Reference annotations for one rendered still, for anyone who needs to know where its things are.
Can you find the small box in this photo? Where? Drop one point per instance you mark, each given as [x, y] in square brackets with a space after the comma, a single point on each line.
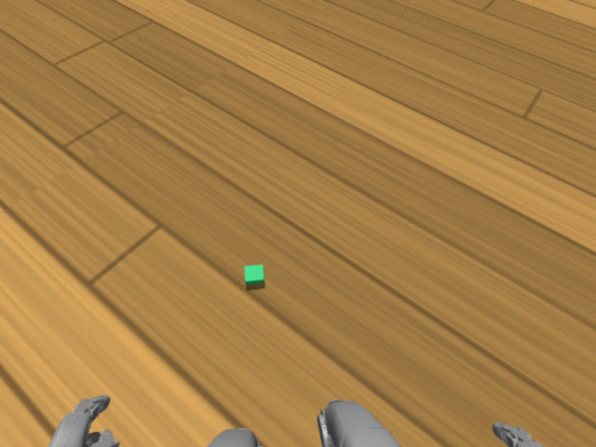
[254, 274]

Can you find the right robot hand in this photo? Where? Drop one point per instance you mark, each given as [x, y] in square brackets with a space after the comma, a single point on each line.
[514, 436]

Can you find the left robot hand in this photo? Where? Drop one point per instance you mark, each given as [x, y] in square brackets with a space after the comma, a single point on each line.
[74, 427]

